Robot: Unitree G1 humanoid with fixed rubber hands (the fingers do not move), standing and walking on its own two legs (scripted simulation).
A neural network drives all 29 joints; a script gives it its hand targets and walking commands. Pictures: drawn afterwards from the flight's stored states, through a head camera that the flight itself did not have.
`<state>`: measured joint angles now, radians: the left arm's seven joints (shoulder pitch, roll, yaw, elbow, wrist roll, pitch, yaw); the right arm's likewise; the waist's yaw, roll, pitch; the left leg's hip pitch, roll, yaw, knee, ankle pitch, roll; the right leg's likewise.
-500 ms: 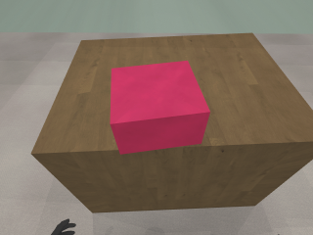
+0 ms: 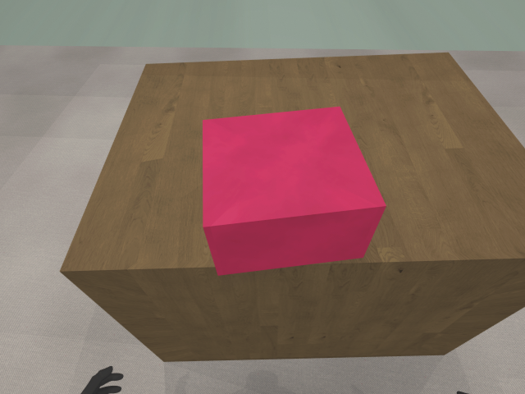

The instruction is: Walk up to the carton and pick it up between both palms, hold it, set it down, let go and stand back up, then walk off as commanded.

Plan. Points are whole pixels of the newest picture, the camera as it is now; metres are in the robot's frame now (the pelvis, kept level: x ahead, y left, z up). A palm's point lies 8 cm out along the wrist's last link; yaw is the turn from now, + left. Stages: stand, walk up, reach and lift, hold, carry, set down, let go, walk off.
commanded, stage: walk up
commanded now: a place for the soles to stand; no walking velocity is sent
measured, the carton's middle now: (281, 187) +0.45 +0.00 +0.03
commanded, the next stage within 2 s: reach and lift in 1.00 s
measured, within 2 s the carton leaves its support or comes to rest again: neither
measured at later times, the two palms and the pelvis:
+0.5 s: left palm out of the picture +0.10 +0.29 -0.08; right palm out of the picture +0.08 -0.30 -0.10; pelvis +0.00 +0.00 +0.00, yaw +0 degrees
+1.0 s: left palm out of the picture +0.09 +0.29 -0.08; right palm out of the picture +0.07 -0.30 -0.10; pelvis -0.01 +0.00 +0.00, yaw +0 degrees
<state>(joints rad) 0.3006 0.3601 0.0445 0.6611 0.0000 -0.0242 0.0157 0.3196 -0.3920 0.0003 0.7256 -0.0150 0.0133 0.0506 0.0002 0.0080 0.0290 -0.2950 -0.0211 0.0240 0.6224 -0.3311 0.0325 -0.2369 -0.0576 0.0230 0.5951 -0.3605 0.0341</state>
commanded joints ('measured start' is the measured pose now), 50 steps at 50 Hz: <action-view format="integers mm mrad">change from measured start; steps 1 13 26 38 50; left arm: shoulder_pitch -9 -40 -34 -3 9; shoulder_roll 223 263 290 309 292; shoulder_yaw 32 47 56 57 48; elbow -27 -21 -12 3 11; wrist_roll -6 3 10 7 -1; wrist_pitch -13 -10 -8 -20 -22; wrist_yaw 35 25 22 21 22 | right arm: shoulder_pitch -3 -24 -42 -66 -89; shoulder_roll -222 -217 -191 -185 -192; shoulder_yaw -114 -109 -98 -91 -88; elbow -80 -68 -66 -65 -59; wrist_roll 12 9 10 19 27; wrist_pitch -21 -26 -17 -22 -27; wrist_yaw -16 -25 -21 -16 -15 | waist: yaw -29 -24 -14 -1 13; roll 72 -16 -59 -61 -29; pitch -77 -74 -17 -30 -34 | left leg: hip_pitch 212 132 59 13 4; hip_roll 250 152 93 72 101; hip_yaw -265 -168 -104 -91 -121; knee -171 -138 -90 -60 -114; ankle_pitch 493 379 171 154 261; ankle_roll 150 26 0 -9 6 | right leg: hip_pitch -86 35 30 94 133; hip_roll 16 -102 -172 -188 -121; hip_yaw -57 40 136 196 130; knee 77 -17 -118 -164 -143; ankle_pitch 75 342 207 197 215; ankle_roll -42 -101 -157 -170 -118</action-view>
